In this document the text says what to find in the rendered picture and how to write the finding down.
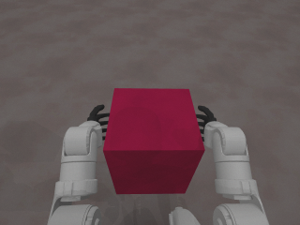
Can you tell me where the left robot forearm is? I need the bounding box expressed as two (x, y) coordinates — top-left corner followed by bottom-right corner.
(47, 120), (103, 225)

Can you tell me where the right robot upper arm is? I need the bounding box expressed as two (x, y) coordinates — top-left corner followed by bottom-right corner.
(213, 203), (269, 225)

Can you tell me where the robot right thigh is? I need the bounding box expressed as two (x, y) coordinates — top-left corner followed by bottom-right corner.
(169, 208), (201, 225)

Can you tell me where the right robot hand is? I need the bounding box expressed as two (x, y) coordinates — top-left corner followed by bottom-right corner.
(196, 105), (217, 142)

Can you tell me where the left robot upper arm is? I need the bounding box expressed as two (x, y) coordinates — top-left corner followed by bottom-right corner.
(49, 204), (102, 225)

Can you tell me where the carton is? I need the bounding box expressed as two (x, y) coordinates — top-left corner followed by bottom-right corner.
(103, 88), (205, 194)

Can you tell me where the left robot hand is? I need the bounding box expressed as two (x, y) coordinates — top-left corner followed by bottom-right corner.
(87, 104), (110, 141)

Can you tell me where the right robot forearm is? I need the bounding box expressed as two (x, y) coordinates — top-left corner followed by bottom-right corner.
(203, 121), (269, 225)

